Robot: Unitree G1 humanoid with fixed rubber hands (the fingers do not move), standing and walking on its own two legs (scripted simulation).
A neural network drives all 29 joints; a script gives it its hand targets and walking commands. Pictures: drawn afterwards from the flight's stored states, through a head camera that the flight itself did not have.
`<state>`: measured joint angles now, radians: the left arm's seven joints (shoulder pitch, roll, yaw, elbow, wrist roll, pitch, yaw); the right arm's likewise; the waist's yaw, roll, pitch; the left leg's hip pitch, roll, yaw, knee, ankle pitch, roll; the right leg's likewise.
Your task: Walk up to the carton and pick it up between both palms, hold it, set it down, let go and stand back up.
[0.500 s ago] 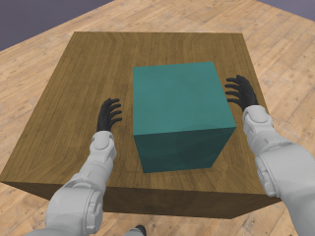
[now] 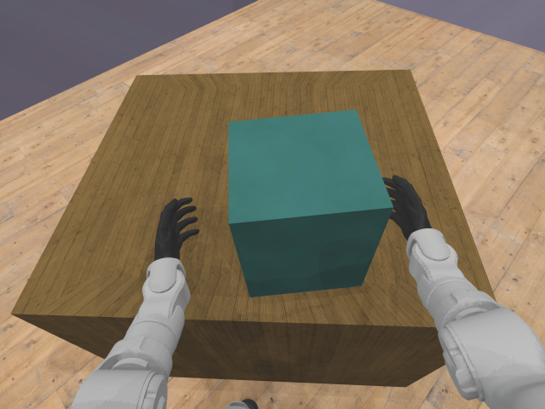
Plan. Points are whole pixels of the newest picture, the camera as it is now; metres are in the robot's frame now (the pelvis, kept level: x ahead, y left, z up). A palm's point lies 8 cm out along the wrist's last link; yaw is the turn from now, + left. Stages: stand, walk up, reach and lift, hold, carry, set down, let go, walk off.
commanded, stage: set down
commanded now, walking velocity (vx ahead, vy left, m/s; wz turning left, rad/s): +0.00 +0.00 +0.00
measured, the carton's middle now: (299, 209) +0.43 +0.02 +0.00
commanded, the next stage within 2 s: none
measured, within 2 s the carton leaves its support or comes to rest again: neither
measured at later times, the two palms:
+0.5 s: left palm (168, 283) +0.27 +0.21 +0.01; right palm (449, 276) +0.33 -0.20 +0.00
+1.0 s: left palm (170, 322) +0.22 +0.19 +0.01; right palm (490, 338) +0.24 -0.24 +0.00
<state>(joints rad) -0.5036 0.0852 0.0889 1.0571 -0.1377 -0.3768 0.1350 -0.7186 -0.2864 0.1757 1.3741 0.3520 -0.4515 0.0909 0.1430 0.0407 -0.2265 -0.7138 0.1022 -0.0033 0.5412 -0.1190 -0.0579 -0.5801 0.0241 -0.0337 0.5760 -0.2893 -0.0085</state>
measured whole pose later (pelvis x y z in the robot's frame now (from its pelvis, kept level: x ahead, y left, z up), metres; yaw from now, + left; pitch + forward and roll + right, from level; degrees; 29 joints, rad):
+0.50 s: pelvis +0.02 -0.01 +0.01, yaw +0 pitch +6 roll +0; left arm -0.13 0.07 0.09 0.69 -0.06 -0.32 0.16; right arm -0.31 -0.31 0.19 1.06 0.42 -0.52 0.15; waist 0.08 0.01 -0.08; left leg -0.42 0.09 0.02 0.44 -0.12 -0.06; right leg -0.30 0.02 -0.02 0.48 -0.29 -0.02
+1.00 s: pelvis +0.02 -0.01 +0.02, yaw +0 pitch +0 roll +0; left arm 0.18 0.04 0.02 0.42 -0.02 -0.25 0.19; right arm 0.04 -0.35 0.14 0.82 0.41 -0.50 0.20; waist 0.06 -0.03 -0.06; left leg -0.26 0.08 0.03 0.39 -0.12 -0.06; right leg -0.15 0.00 -0.01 0.45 -0.30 -0.02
